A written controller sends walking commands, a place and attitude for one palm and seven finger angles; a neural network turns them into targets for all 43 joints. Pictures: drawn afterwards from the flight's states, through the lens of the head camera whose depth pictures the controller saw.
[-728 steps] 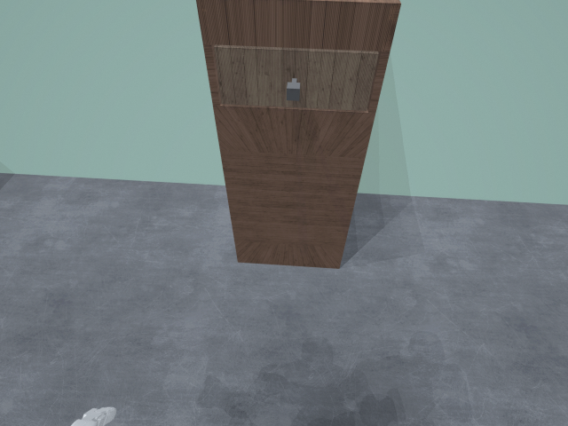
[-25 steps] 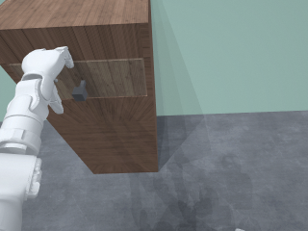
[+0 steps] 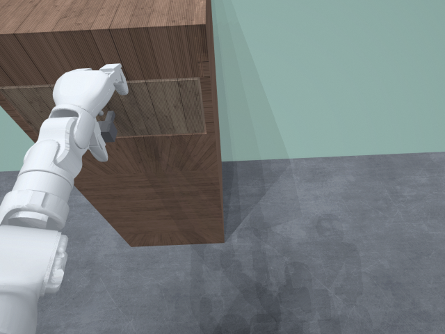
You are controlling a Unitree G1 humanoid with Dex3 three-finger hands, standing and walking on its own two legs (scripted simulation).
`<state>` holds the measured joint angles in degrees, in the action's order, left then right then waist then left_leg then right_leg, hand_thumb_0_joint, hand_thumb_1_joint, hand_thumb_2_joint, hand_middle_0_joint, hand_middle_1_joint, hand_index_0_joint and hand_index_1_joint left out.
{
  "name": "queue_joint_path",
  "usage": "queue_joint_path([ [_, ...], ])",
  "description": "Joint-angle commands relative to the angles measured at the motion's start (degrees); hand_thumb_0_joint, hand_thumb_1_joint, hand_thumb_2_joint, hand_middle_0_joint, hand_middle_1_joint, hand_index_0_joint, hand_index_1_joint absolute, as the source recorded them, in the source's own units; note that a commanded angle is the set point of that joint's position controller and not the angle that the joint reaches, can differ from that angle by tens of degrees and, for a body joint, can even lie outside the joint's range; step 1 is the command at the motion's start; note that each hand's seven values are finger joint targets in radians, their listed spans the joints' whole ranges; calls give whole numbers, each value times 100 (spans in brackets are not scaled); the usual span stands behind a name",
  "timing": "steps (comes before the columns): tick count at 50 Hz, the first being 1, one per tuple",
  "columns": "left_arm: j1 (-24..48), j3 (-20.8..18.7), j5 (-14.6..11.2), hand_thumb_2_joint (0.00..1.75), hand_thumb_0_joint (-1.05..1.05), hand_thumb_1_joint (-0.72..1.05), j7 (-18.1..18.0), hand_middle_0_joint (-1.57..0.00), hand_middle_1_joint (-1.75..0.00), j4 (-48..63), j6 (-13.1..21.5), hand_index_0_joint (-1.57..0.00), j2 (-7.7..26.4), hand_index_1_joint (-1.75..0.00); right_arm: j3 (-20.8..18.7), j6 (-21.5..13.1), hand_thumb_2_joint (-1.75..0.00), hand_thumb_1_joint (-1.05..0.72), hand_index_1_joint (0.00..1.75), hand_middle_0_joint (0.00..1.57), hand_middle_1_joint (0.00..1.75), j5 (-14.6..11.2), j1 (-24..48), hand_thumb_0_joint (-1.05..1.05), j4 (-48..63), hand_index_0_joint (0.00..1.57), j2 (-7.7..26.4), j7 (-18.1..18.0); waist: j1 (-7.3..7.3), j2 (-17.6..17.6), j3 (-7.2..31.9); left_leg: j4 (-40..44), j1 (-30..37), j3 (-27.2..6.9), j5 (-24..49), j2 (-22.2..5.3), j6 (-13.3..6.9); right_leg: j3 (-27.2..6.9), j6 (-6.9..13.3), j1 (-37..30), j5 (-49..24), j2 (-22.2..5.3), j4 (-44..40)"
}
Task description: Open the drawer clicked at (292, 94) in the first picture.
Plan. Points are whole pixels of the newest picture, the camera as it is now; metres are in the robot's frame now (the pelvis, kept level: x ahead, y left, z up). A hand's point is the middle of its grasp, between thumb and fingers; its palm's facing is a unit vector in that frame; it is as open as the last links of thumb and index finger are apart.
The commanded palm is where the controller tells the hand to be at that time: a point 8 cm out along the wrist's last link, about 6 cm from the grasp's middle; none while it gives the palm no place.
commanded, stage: move the hooked fingers above the handle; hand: left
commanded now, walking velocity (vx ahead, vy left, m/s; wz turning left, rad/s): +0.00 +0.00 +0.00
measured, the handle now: (107, 125) +0.51 +0.24 +0.07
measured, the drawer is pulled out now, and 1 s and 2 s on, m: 0.00 0.00 0.00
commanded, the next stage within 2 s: lower the fingers behind the handle in 1.20 s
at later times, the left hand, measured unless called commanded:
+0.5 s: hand (99, 112) +0.48 +0.22 +0.14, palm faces -0.02 +0.01 -1.00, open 13.4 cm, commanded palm +0.48 +0.26 +0.18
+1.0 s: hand (99, 112) +0.48 +0.22 +0.14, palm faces -0.02 +0.01 -1.00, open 13.5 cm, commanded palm +0.48 +0.26 +0.17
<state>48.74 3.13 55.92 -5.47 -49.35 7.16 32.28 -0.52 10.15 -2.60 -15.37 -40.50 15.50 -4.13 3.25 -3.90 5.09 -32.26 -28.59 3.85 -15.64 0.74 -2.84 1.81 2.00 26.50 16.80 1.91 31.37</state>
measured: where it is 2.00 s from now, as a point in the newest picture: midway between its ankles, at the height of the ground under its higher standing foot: outside the picture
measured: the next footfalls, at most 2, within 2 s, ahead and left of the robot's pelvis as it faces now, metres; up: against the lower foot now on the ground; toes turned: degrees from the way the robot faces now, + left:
none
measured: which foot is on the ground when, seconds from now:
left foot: down 0.00-1.00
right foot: down 0.00-1.00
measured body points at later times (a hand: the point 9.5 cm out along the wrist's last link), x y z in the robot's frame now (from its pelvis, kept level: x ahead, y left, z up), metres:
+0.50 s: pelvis -0.02 -0.02 +0.00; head +0.05 -0.04 +0.44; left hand +0.47 +0.22 +0.19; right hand +0.03 -0.31 -0.13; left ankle +0.00 +0.09 -0.73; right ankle -0.02 -0.10 -0.73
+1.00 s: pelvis -0.02 -0.01 -0.01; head +0.04 -0.03 +0.44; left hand +0.47 +0.22 +0.19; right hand +0.01 -0.28 -0.14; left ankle +0.00 +0.09 -0.73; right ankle -0.02 -0.10 -0.73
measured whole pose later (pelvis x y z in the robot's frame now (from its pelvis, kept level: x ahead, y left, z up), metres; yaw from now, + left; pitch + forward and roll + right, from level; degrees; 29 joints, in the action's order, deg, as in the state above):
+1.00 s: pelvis -0.02 -0.01 -0.01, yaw +1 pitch +13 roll -1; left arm 56.7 3.9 58.0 -2.9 -59.6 7.9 36.5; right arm 0.7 6.8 -3.8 -19.2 -38.3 15.9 -5.8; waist 6.4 -3.7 5.8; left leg -36.5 -34.3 2.8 -15.4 -0.3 -1.9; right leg 3.0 3.0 31.8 16.7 2.8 35.3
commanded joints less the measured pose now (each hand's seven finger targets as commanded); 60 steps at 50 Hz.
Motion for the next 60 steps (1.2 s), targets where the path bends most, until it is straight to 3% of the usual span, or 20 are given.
queue_joint_path([
  [1,3035,-972,138,30,0,-50,-151,-30,-120,335,-874,-30,2751,-120,-189,-110,-90,-90,30,20,30,-95,-88,0,564,20,890,-169,-71,539,1904,321,715,-201,1438,30,-10,-299,-86,-1326,-1670,-108,-402],
  [2,3017,-996,138,30,0,-50,-79,-30,-120,246,-847,-30,2773,-120,-177,-112,-90,-90,30,20,30,-108,-64,0,592,20,882,-205,-60,709,1853,349,681,-213,1333,22,-27,-318,-97,-1356,-1541,-117,-450],
  [5,2913,-863,63,30,0,-50,129,-30,-120,84,-770,-30,2647,-120,-153,-154,-90,-90,30,20,30,-130,-114,0,677,20,863,-275,-35,540,1681,410,686,-179,1030,38,-34,-336,-112,-1263,-1276,-141,-510],
  [9,2930,-760,46,30,0,-50,322,-30,-120,-143,-561,-30,2552,-120,-145,-244,-90,-90,30,20,30,-127,-202,0,742,20,870,-322,93,699,1468,363,524,-170,667,33,-54,-430,-161,-1083,-949,-188,-571],
  [12,3101,-739,139,30,0,-50,341,-30,-120,-145,-402,-30,2570,-120,-164,-309,-90,-90,30,20,30,-125,-308,0,740,20,878,-332,176,753,1482,254,394,-187,573,24,-52,-485,-162,-964,-845,-205,-536],
  [15,3136,-653,178,30,0,-50,284,-30,-120,-172,-341,-30,2510,-120,-188,-379,-90,-90,30,20,30,-107,-434,0,739,20,893,-309,195,461,1509,178,353,-177,448,39,-37,-508,-149,-757,-697,-198,-498],
  [17,3204,-641,133,30,0,-50,269,-30,-120,-234,-318,-30,2526,-120,-202,-398,-90,-90,30,20,30,-115,-526,0,712,20,904,-300,289,705,1574,89,232,-184,431,31,-39,-553,-169,-819,-741,-218,-477],
  [18,3257,-628,120,30,0,-50,251,-30,-120,-239,-326,-30,2565,-120,-199,-411,-90,-90,30,20,30,-130,-549,0,697,20,929,-294,297,588,1514,74,150,-178,377,33,-33,-575,-178,-758,-707,-225,-469],
  [21,3271,-720,112,30,0,-50,224,-30,-120,-177,-343,-30,2693,-120,-224,-410,-90,-90,30,20,30,-107,-626,0,665,20,935,-273,251,376,1778,-3,132,-162,496,56,-20,-624,-169,-904,-915,-248,-392],
  [22,3253,-776,83,30,0,-50,224,-30,-120,-135,-354,-30,2706,-120,-238,-403,-90,-90,30,20,30,-105,-634,0,674,20,931,-265,256,525,1883,-51,125,-161,572,56,-30,-667,-175,-1008,-1041,-263,-385],
  [26,3205,-606,66,30,0,-50,236,-30,-120,-340,-412,-30,2593,-120,-220,-411,-90,-90,30,20,30,-144,-647,0,628,20,960,-248,298,380,1417,4,-73,-156,247,49,-6,-645,-168,-739,-629,-246,-461],
  [27,3268,-620,45,30,0,-50,246,-30,-120,-309,-388,-30,2585,-120,-227,-417,-90,-90,30,20,30,-142,-640,0,635,20,964,-242,338,544,1423,-29,-105,-162,263,29,-11,-701,-172,-787,-653,-273,-481],
  [30,3247,-642,96,30,0,-50,228,-30,-120,-315,-392,-30,2664,-120,-219,-426,-90,-90,30,20,30,-142,-702,0,633,20,966,-240,285,380,1600,-37,-90,-158,288,58,-20,-684,-165,-827,-666,-248,-432],
  [32,3264,-623,88,30,0,-50,244,-30,-120,-392,-380,-30,2604,-120,-230,-433,-90,-90,30,20,30,-131,-721,0,598,20,968,-234,363,555,1548,-71,-126,-177,245,25,-17,-715,-175,-787,-633,-272,-455],
  [39,3169,-654,125,30,0,-50,239,-30,-120,-598,-342,-30,2725,-120,-191,-463,-90,-90,30,20,30,-152,-759,0,609,20,981,-250,347,621,1414,-73,-367,-176,-30,42,-20,-702,-191,-667,-243,-267,-465],
  [52,3252,-476,147,30,0,-50,130,-30,-120,-668,-405,-30,2350,-120,-206,-463,-90,-90,30,20,30,-112,-849,0,665,20,946,-204,406,642,1385,-64,-78,-236,56,26,-43,-468,-151,-227,-214,-143,-394],
  [53,3301,-580,191,30,0,-50,107,-30,-120,-687,-396,-30,2533,-120,-199,-455,-90,-90,30,20,30,-109,-863,0,649,20,963,-211,383,603,1454,-64,-119,-249,34,24,-39,-461,-164,-245,-177,-143,-354],
  [54,3184,-620,189,30,0,-50,90,-30,-120,-720,-429,-30,2534,-120,-201,-456,-90,-90,30,20,30,-97,-841,0,688,20,940,-213,317,577,1498,-69,-114,-228,62,38,-43,-474,-157,-321,-219,-149,-347],
  [56,3208,-456,205,30,0,-50,101,-30,-120,-746,-475,-30,2334,-120,-201,-451,-90,-90,30,20,30,-105,-846,0,688,20,940,-217,370,614,1413,-31,-74,-243,6,33,-35,-409,-154,-177,-142,-129,-348],
  [60,3153,-574,197,30,0,-50,84,-30,-120,-705,-495,-30,2530,-120,-176,-433,-90,-90,30,20,30,-100,-791,0,724,20,937,-231,272,533,1486,-27,-167,-214,9,42,-24,-472,-144,-377,-171,-160,-358],
])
